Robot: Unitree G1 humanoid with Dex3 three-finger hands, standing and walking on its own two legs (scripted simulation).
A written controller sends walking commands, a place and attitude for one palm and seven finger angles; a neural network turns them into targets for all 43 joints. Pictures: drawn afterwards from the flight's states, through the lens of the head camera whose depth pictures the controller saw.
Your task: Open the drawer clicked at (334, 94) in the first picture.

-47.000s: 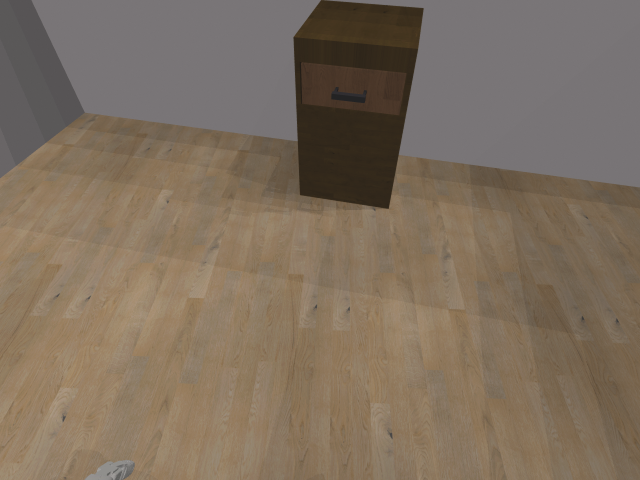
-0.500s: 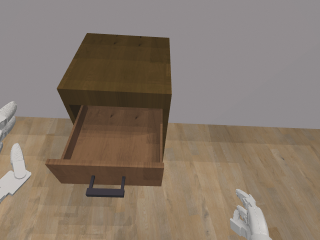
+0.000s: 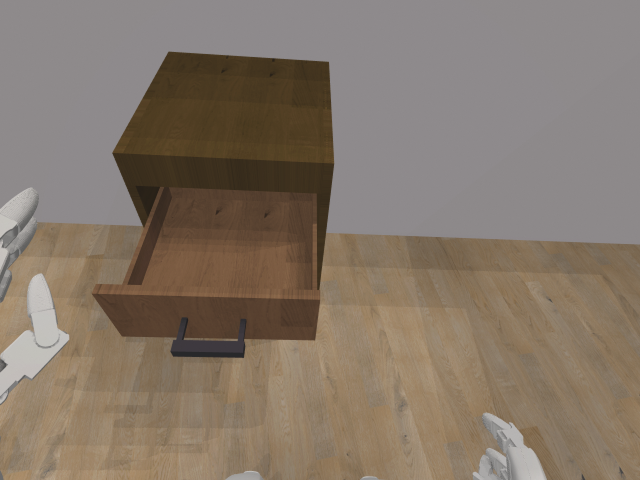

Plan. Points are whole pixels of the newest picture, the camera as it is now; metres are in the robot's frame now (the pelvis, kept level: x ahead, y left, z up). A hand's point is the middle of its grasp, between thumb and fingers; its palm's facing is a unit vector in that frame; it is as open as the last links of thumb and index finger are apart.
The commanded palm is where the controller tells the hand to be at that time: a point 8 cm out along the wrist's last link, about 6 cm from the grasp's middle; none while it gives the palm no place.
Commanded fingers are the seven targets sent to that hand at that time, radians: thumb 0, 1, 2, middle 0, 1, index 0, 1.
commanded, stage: step back with the hand held close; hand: left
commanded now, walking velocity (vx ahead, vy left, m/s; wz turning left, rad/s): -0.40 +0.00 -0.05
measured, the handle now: (211, 336) +0.39 +0.20 -0.19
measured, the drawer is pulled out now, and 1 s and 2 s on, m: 0.27 0.27 0.27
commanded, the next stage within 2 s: stop stepping back and stand still in 0.28 s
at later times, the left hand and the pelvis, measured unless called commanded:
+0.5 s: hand (68, 452) +0.12 +0.18 +0.19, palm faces +0.22 -0.84 -0.50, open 7.4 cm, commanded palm +0.06 +0.24 +0.19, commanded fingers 0.00 0.90 0.90 -0.20 -0.30 -0.20 -0.30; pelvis -0.09 -0.03 +0.02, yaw -4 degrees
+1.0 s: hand out of the picture +0.06 +0.21 +0.18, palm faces +0.32 -0.84 -0.44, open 7.4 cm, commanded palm +0.00 +0.26 +0.19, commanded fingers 0.00 0.90 0.90 -0.20 -0.30 -0.20 -0.30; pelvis -0.14 -0.02 +0.02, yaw -2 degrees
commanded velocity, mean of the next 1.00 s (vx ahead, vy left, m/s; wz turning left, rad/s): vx -0.10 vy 0.02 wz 0.00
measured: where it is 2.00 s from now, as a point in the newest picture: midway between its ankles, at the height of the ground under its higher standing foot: outside the picture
